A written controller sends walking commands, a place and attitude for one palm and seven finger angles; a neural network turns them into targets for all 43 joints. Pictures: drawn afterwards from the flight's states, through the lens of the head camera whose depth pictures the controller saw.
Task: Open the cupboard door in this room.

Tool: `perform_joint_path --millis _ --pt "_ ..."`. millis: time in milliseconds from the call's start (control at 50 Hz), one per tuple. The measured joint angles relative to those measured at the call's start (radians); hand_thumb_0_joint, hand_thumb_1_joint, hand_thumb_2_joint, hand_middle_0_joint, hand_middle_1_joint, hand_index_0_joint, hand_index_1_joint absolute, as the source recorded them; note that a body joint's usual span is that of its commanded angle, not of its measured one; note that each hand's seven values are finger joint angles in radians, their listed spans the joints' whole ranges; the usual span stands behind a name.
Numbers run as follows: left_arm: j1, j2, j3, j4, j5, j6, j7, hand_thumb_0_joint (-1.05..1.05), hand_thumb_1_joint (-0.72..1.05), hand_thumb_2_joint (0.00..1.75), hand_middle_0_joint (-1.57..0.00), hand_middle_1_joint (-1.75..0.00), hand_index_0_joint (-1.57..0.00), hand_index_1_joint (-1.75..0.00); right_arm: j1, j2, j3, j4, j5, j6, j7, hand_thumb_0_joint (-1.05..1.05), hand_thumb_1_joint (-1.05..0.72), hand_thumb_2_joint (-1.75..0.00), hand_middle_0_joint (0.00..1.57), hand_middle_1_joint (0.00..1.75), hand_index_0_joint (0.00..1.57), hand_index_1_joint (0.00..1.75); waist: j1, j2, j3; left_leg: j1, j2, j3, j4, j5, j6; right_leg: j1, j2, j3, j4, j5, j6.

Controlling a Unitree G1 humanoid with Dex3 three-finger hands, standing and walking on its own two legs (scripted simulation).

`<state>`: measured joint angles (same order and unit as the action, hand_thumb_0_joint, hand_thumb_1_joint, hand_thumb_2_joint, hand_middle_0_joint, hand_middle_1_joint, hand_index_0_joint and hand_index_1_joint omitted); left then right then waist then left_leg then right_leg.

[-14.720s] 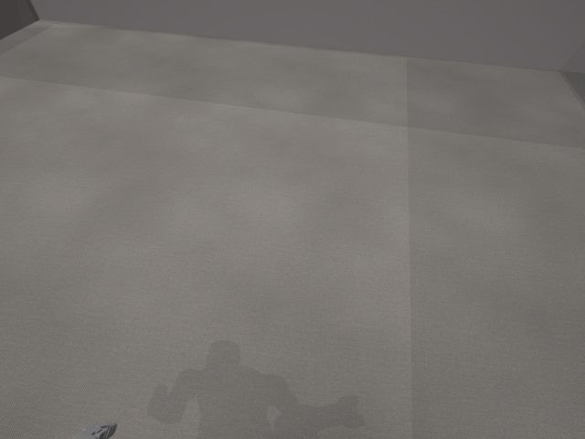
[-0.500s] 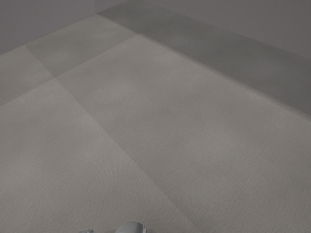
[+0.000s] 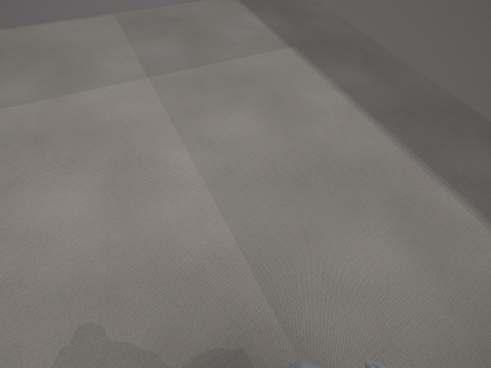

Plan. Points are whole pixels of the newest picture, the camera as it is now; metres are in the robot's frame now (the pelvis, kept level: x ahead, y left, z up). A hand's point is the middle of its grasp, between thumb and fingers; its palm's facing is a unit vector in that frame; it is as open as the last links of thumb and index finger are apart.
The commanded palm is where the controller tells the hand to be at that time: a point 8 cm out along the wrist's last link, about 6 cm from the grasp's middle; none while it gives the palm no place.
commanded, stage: turn or walk to find it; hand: left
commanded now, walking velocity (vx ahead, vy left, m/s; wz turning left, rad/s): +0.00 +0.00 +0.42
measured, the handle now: out of the picture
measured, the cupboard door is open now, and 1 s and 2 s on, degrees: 0 0 0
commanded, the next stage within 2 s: stand and wait in 1.90 s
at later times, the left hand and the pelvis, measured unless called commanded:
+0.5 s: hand out of the picture +0.04 +0.15 -0.15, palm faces +0.21 -0.94 -0.27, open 7.4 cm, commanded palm none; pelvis -0.01 -0.05 +0.00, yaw +13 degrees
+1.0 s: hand out of the picture -0.06 +0.20 -0.17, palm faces +0.44 -0.86 -0.27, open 7.4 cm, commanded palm none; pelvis -0.03 -0.02 +0.00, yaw +24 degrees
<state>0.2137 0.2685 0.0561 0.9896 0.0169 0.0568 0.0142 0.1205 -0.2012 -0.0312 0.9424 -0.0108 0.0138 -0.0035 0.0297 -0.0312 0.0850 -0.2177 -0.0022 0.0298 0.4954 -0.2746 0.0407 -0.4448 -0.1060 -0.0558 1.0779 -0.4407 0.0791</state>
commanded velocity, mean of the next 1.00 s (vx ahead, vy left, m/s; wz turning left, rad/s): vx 0.00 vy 0.00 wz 0.42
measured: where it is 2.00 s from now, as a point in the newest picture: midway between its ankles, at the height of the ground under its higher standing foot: outside the picture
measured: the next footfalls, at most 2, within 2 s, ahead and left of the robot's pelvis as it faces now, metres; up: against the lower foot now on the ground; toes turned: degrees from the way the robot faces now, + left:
right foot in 0.28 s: +0.05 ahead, -0.15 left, +0.00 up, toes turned +2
left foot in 0.72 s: -0.03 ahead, +0.10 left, +0.00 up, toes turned +24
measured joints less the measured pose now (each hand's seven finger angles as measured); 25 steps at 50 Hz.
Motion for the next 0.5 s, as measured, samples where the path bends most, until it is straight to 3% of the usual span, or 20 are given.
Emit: perform_joint_path --millis 140,220,260,300,340,420,500 --pt "-0.057 -0.019 -0.007 -0.043 -0.002 -0.004 0.001 0.01 0.91 0.90 -0.20 -0.30 -0.20 -0.30 0.045 0.011 -0.008 0.005 -0.004 0.007 0.005 0.00 -0.90 -0.90 0.21 0.30 0.20 0.30 -0.028 0.017 -0.012 0.005 -0.018 -0.045 -0.035 0.029 -0.008 0.015 0.014 0.026 -0.122 0.017 0.011" --pt "-0.085 -0.040 -0.015 -0.067 -0.006 -0.015 0.001 0.01 0.91 0.90 -0.20 -0.30 -0.20 -0.30 0.073 0.004 -0.019 0.013 -0.009 0.017 0.006 0.00 -0.90 -0.90 0.21 0.30 0.20 0.30 -0.054 0.040 -0.013 -0.024 -0.025 -0.079 -0.001 0.021 -0.026 0.086 0.044 0.017 -0.304 0.025 0.000" --pt "-0.088 -0.049 -0.020 -0.080 -0.007 -0.029 0.000 0.01 0.91 0.90 -0.20 -0.30 -0.20 -0.30 0.091 -0.002 -0.026 0.018 -0.006 0.023 0.005 0.00 -0.90 -0.90 0.21 0.30 0.20 0.30 -0.059 0.049 -0.018 -0.050 -0.033 -0.095 0.037 0.006 -0.041 0.150 0.056 0.004 -0.455 0.111 -0.007" --pt "-0.087 -0.066 -0.026 -0.085 0.001 -0.048 0.004 0.01 0.91 0.90 -0.20 -0.30 -0.20 -0.30 0.102 -0.018 -0.036 0.025 0.000 0.029 0.006 0.00 -0.90 -0.90 0.21 0.30 0.20 0.30 -0.060 0.074 -0.016 -0.096 -0.035 -0.110 0.136 -0.074 -0.055 0.172 0.063 -0.019 -0.502 0.127 -0.063" --pt "-0.079 -0.085 -0.034 -0.091 0.002 -0.055 0.005 0.01 0.91 0.90 -0.20 -0.30 -0.20 -0.30 0.107 -0.031 -0.046 0.032 -0.001 0.045 0.004 0.00 -0.90 -0.90 0.21 0.30 0.20 0.30 -0.066 0.088 -0.010 -0.165 -0.046 -0.106 0.331 -0.189 -0.061 0.175 0.053 -0.044 -0.486 0.120 -0.093" --pt "-0.053 -0.107 -0.038 -0.085 0.003 -0.050 0.008 0.01 0.91 0.90 -0.20 -0.30 -0.20 -0.30 0.115 -0.049 -0.057 0.045 -0.005 0.056 0.013 0.00 -0.91 -0.90 0.20 0.30 0.20 0.30 -0.069 0.095 -0.005 -0.258 -0.022 -0.068 0.627 -0.147 -0.080 0.211 0.031 -0.084 -0.527 0.137 -0.100" --pt "-0.030 -0.111 -0.037 -0.068 0.007 -0.049 0.009 0.01 0.90 0.90 -0.20 -0.30 -0.20 -0.30 0.119 -0.049 -0.055 0.054 -0.005 0.060 0.018 0.00 -0.91 -0.90 0.20 0.30 0.20 0.30 -0.065 0.077 -0.004 -0.252 0.019 -0.047 0.637 -0.124 -0.103 0.229 0.008 -0.120 -0.548 0.142 -0.098"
